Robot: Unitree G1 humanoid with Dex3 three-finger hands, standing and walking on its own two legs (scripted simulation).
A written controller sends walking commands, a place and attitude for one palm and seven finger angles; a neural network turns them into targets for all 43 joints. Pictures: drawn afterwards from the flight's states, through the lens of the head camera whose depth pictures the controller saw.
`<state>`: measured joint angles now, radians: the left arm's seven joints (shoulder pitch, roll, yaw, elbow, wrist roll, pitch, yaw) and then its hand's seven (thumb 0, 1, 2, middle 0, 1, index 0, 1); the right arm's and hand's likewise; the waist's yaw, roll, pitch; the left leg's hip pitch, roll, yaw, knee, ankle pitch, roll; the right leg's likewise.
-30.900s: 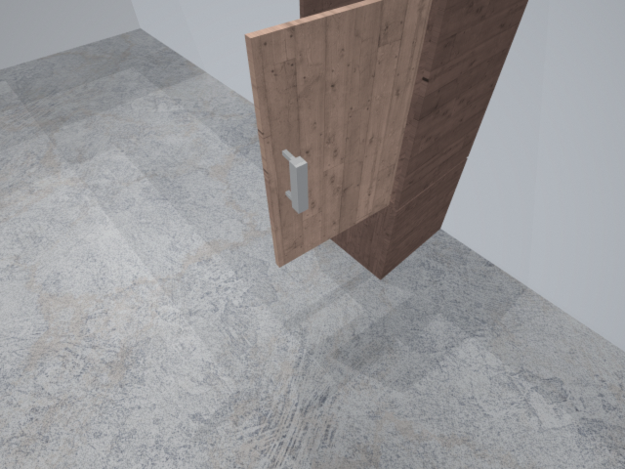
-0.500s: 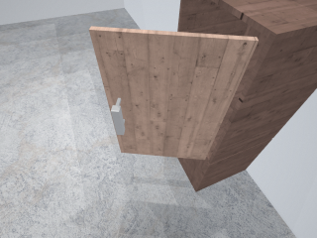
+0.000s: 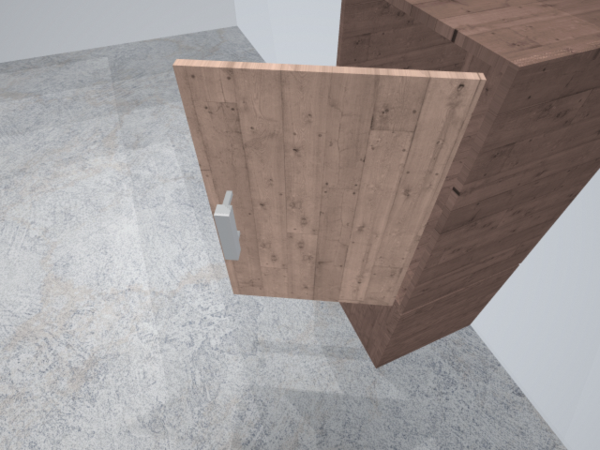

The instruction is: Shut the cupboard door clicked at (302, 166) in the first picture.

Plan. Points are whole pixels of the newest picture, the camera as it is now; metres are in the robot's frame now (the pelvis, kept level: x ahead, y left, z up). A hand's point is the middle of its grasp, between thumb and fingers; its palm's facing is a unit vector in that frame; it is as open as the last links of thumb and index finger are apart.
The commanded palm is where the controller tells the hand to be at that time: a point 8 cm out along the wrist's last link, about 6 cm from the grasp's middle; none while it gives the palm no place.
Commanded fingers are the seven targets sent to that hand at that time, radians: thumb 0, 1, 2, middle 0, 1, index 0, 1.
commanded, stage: raise the hand and make a fist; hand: left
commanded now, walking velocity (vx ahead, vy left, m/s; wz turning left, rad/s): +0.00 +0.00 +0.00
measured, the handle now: (230, 225) +0.49 +0.17 -0.04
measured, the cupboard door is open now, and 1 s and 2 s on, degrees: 62 62 62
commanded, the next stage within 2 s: bring the fist close to the handle in 1.96 s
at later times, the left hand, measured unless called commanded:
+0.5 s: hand out of the picture +0.11 +0.19 -0.08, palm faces +0.07 -1.00 -0.02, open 6.0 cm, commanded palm +0.11 +0.24 -0.06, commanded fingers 0.00 0.90 0.90 -0.62 -0.76 -0.62 -0.76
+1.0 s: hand (154, 441) +0.14 +0.20 -0.06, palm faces -0.01 -1.00 -0.02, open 3.7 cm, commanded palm +0.12 +0.25 -0.05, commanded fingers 0.00 0.90 0.90 -1.08 -1.26 -1.08 -1.26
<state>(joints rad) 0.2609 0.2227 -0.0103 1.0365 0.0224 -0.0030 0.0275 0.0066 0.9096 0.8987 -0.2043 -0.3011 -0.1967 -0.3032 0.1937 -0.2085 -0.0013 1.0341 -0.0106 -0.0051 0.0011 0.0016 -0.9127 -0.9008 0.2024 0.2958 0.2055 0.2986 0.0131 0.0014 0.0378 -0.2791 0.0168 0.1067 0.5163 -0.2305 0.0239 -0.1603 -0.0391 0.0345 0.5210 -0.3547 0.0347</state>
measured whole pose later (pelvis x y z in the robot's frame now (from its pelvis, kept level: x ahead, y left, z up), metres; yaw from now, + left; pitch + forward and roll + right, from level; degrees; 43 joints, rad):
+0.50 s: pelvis -0.06 -0.04 -0.12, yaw +3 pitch +13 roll -2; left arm 0.41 0.24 0.24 0.14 -0.35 -0.48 -0.45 0.02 0.90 0.90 -0.46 -0.57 -0.45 -0.58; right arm 0.16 -0.26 -0.06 0.53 0.04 -0.29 -0.05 0.01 -0.91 -0.90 0.20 0.30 0.20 0.30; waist 0.06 0.01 -0.15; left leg -1.07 0.07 -0.03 1.28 -0.45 -0.02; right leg -0.90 0.01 -0.08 1.31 -0.64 -0.03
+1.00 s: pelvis -0.06 +0.00 -0.11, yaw +2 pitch +15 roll -5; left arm 0.43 0.26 0.17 -0.04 -0.29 -0.38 -0.32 0.02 0.90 0.90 -0.91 -1.07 -0.90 -1.07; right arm 0.26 -0.23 -0.01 0.55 0.03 -0.24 -0.05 0.01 -0.91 -0.90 0.20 0.30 0.21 0.30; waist 0.01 0.04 -0.15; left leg -1.08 0.06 -0.01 1.25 -0.44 0.03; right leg -0.89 0.00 -0.06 1.22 -0.59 0.02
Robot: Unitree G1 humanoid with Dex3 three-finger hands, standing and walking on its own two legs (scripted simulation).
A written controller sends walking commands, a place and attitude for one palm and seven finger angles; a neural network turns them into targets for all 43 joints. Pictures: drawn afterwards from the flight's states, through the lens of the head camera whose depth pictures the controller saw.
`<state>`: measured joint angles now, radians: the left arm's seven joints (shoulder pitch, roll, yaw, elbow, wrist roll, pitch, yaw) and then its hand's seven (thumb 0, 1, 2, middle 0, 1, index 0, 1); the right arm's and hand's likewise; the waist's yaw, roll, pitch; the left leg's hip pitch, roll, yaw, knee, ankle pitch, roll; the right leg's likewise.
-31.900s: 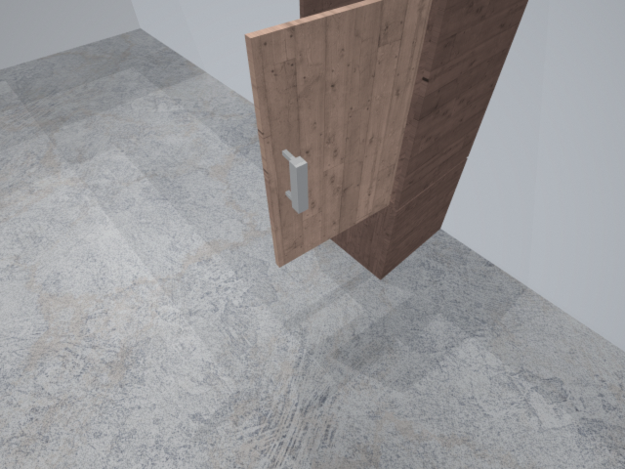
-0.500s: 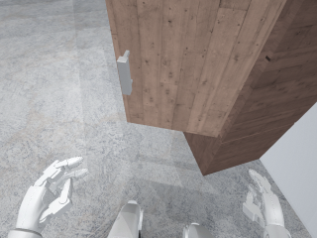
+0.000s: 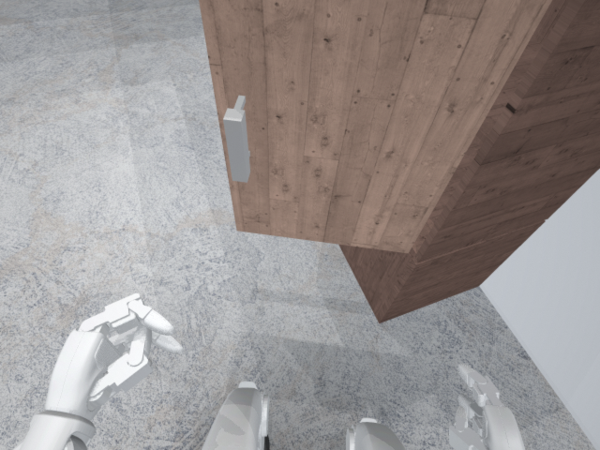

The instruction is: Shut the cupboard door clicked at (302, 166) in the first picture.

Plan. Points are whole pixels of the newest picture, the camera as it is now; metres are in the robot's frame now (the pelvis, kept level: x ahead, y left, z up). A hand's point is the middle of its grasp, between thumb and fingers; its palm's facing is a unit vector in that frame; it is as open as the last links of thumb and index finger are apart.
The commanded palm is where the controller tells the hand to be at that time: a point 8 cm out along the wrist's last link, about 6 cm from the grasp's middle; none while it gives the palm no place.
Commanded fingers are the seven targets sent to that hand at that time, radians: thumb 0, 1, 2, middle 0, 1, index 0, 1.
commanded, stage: raise the hand and make a fist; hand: left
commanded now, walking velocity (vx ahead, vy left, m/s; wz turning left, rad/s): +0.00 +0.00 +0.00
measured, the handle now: (241, 139) +0.55 +0.15 +0.07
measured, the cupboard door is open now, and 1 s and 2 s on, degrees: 62 62 62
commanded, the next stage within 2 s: bring the fist close to the handle in 0.96 s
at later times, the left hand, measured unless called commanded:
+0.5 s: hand (147, 355) +0.21 +0.19 +0.07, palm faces -0.05 -1.00 -0.04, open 3.1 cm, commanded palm +0.20 +0.24 +0.07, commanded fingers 0.00 0.90 0.90 -1.30 -1.50 -1.30 -1.50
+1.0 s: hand (165, 349) +0.22 +0.17 +0.07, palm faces -0.06 -1.00 -0.03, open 3.1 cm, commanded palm +0.20 +0.23 +0.07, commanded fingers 0.00 0.90 0.90 -1.30 -1.50 -1.30 -1.50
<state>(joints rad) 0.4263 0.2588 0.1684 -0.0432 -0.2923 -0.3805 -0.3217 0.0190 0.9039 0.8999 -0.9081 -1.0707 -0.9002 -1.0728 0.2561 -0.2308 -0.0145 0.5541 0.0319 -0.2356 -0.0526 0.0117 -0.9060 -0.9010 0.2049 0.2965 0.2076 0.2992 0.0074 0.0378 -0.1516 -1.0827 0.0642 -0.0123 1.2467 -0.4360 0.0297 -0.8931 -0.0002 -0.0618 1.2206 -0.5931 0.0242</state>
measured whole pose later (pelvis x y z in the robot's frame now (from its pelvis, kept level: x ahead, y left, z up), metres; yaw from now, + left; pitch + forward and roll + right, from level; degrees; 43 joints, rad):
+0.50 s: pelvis +0.00 +0.00 +0.01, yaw +1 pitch +13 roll -5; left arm 0.40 0.27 0.15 -0.07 -0.27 -0.33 -0.30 0.02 0.90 0.90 -1.28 -1.48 -1.28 -1.48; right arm 0.24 -0.22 0.03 0.49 0.03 -0.19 -0.04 0.01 -0.91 -0.90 0.21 0.30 0.21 0.30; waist 0.01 0.05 -0.15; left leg -1.02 0.06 -0.03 1.21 -0.42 0.02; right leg -0.82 0.00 -0.08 1.17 -0.58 0.02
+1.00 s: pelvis +0.00 -0.02 +0.01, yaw +0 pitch +14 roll -4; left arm 0.38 0.26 0.14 -0.03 -0.29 -0.35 -0.31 0.02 0.90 0.90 -1.30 -1.50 -1.30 -1.50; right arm 0.25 -0.23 0.01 0.51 0.04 -0.19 -0.05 0.01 -0.91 -0.90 0.20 0.30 0.21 0.30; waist 0.01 0.06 -0.16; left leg -1.03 0.07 -0.03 1.22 -0.43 0.01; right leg -0.84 0.01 -0.07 1.20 -0.60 0.00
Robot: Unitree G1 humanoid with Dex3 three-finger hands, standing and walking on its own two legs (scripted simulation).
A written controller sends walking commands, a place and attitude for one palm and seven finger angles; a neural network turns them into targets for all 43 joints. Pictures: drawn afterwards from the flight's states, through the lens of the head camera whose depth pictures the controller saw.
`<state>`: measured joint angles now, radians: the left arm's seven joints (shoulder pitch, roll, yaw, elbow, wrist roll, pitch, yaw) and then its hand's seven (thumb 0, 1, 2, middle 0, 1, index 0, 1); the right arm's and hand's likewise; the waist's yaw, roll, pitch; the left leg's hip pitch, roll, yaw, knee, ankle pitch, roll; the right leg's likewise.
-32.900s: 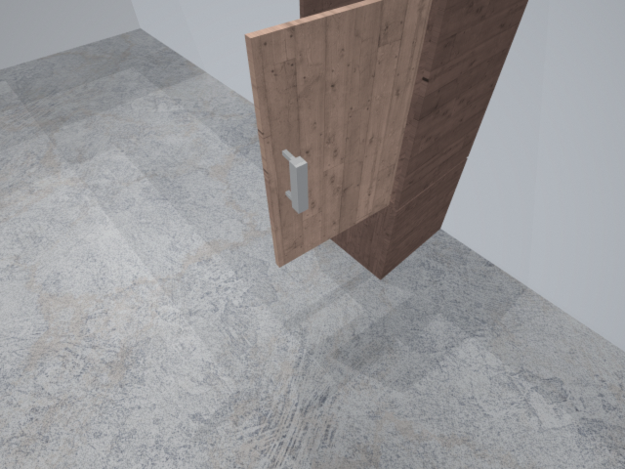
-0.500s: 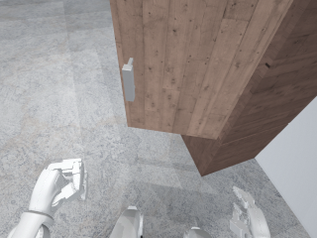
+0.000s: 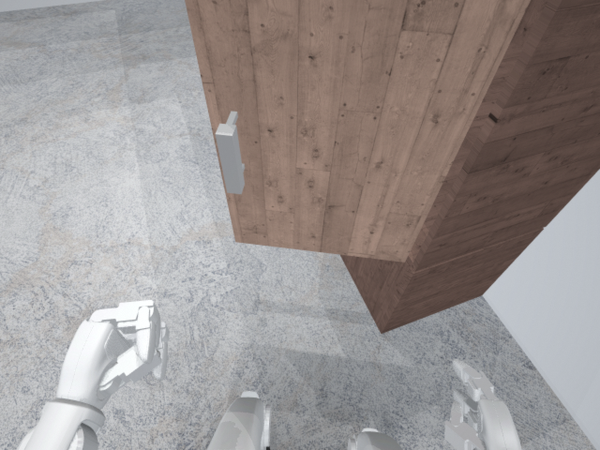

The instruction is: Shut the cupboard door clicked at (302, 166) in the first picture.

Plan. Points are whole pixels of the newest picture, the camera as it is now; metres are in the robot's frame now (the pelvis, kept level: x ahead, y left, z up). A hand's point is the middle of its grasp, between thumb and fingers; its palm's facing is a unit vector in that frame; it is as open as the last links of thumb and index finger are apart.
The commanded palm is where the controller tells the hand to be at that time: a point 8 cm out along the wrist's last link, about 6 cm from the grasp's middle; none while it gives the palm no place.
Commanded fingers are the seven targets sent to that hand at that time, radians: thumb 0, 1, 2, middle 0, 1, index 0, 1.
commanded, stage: bring the fist close to the handle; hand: left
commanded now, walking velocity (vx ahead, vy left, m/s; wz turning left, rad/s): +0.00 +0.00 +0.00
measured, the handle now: (234, 152) +0.55 +0.16 +0.06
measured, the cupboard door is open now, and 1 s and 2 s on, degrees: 62 62 60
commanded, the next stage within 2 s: push the door shut along its arc in 1.46 s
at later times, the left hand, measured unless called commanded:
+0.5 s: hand (199, 280) +0.31 +0.16 +0.07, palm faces -0.09 -1.00 -0.03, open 3.1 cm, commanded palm +0.30 +0.21 +0.06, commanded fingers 0.00 0.90 0.90 -1.30 -1.50 -1.30 -1.50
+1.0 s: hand (234, 211) +0.42 +0.13 +0.07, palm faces -0.06 -1.00 -0.04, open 3.1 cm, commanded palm +0.41 +0.18 +0.06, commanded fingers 0.00 0.90 0.90 -1.30 -1.50 -1.30 -1.50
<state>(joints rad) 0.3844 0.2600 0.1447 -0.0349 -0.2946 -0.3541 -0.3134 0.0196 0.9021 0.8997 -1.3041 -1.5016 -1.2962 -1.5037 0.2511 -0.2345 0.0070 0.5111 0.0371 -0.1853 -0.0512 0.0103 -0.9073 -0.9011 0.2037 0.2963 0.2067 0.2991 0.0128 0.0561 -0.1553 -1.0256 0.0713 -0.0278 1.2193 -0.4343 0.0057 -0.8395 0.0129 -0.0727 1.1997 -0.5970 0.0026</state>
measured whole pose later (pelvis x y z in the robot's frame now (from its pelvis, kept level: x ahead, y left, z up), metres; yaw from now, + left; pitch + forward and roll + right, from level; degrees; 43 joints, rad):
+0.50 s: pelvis +0.00 +0.00 +0.01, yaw +0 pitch +14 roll -3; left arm 0.01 0.24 0.09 0.20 -0.21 -0.28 -0.19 0.02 0.90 0.90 -1.30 -1.50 -1.30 -1.50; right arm 0.26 -0.24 0.03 0.54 0.03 -0.14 -0.03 0.01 -0.91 -0.90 0.20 0.30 0.21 0.30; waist -0.02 0.05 -0.15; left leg -1.01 0.07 -0.01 1.17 -0.41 0.01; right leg -0.84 0.01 -0.05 1.16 -0.57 0.01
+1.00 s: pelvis +0.00 -0.01 +0.01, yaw -1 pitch +17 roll -2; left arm -0.50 0.26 0.17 0.75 -0.15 -0.39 -0.15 0.02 0.90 0.90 -1.31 -1.50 -1.30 -1.50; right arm 0.28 -0.25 0.00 0.63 0.02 -0.07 -0.01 0.01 -0.91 -0.90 0.20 0.30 0.21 0.30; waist -0.06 0.04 -0.15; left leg -1.06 0.07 0.00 1.16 -0.40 0.00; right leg -0.91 0.01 -0.04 1.18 -0.57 0.00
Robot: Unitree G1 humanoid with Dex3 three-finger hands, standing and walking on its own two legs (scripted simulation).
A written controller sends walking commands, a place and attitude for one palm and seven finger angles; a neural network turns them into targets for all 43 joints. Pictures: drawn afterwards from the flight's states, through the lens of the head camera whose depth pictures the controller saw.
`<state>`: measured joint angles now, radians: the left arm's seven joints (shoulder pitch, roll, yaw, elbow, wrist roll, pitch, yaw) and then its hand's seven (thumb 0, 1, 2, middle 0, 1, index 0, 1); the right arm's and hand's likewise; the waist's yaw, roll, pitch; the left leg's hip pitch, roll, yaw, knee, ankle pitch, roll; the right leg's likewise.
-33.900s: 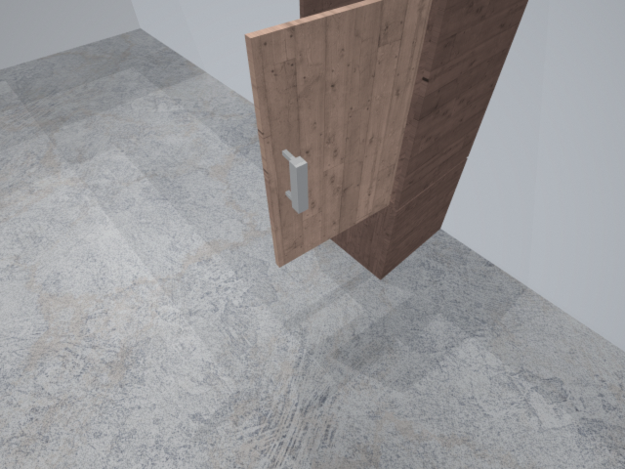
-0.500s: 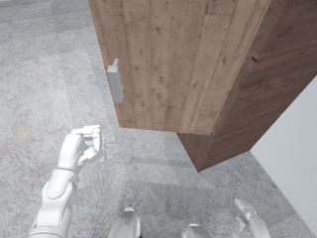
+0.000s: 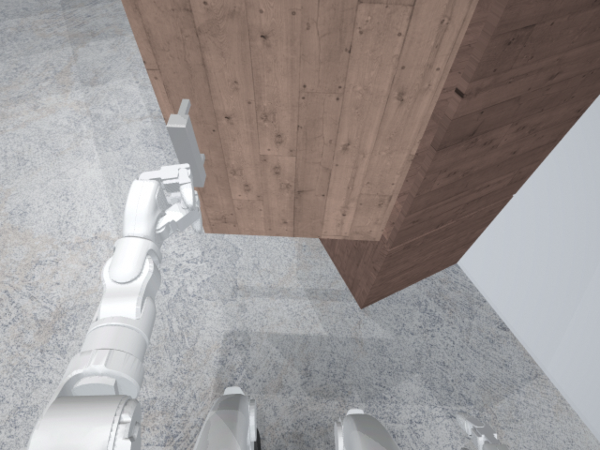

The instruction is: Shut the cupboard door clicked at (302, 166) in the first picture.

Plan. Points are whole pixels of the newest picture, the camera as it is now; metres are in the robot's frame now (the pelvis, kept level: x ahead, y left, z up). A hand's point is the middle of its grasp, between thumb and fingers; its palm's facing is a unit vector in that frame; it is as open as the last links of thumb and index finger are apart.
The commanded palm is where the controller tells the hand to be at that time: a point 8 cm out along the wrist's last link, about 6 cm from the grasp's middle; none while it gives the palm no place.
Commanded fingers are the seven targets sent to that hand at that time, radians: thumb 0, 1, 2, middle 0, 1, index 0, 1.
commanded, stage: bring the fist close to the handle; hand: left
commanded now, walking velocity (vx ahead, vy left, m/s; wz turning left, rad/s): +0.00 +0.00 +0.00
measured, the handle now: (191, 143) +0.54 +0.17 +0.06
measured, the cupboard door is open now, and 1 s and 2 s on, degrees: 62 60 39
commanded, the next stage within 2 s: push the door shut along its arc in 0.46 s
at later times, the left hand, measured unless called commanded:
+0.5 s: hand (203, 198) +0.44 +0.14 +0.06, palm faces -0.04 -1.00 -0.03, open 3.1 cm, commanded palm +0.42 +0.19 +0.06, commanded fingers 0.00 0.90 0.90 -1.30 -1.50 -1.30 -1.50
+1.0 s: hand (203, 174) +0.48 +0.14 +0.06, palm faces -0.15 -0.99 -0.04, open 3.1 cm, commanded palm +0.48 +0.18 +0.06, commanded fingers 0.00 0.90 0.90 -1.30 -1.50 -1.30 -1.50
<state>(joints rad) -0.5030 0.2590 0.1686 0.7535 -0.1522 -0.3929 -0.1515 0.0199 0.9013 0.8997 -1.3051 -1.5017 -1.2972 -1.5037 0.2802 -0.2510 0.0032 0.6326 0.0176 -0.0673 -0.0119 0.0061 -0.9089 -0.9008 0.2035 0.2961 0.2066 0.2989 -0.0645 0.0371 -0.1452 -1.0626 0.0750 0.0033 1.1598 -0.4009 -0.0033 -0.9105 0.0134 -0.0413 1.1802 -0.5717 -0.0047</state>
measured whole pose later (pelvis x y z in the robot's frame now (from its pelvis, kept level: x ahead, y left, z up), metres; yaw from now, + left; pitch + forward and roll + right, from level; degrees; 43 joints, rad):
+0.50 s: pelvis +0.00 +0.00 +0.00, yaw +0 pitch +19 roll -2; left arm -0.60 0.26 0.22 0.90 -0.13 -0.46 -0.16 0.02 0.90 0.90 -1.31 -1.50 -1.30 -1.50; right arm 0.33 -0.25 -0.02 0.66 0.01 -0.01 0.00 0.01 -0.91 -0.90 0.20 0.30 0.21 0.30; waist -0.08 0.04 -0.14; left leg -1.08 0.08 0.01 1.16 -0.40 -0.01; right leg -0.94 0.02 -0.03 1.18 -0.57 -0.01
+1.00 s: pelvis +0.00 +0.00 -0.02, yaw -1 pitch +22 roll -3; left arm -0.86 0.39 0.25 1.13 -0.13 -0.43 -0.29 0.02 0.89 0.91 -1.32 -1.50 -1.32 -1.50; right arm 0.32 -0.27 0.00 0.67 0.02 -0.02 0.00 0.00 -0.91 -0.90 0.20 0.30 0.21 0.30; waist -0.11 0.05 -0.15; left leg -1.21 0.08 -0.01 1.24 -0.41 0.00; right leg -1.05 0.02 -0.05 1.25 -0.59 -0.01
